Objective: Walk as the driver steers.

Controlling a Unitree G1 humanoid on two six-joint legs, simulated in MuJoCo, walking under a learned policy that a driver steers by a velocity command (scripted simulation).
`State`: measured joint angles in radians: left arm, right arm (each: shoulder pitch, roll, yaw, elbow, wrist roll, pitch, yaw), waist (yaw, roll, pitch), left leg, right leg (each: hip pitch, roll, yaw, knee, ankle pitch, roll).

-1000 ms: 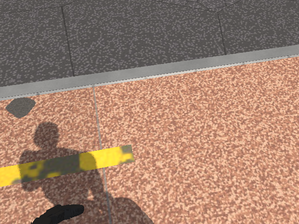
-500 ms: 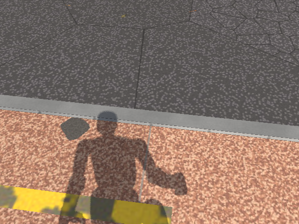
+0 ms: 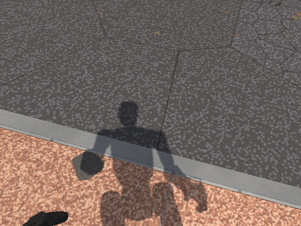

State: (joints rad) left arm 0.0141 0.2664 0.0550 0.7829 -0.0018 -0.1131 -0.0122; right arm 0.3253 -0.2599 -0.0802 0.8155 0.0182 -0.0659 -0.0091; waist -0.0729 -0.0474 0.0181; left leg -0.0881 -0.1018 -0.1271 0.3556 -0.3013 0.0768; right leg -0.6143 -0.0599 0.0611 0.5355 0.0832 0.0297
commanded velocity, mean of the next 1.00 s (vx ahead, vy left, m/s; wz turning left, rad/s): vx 0.18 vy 0.00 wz -0.30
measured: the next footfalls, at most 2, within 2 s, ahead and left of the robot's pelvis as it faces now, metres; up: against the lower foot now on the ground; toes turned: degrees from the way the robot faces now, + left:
right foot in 0.08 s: +0.24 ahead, -0.14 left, +0.00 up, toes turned +2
left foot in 0.56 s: +0.36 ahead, +0.07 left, +0.00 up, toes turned -13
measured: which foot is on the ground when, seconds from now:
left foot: down 0.00-0.10, up 0.12-0.54, down 0.56-0.96, up 0.98-1.00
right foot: up 0.00-0.06, down 0.08-0.56, up 0.58-0.94, down 0.96-1.00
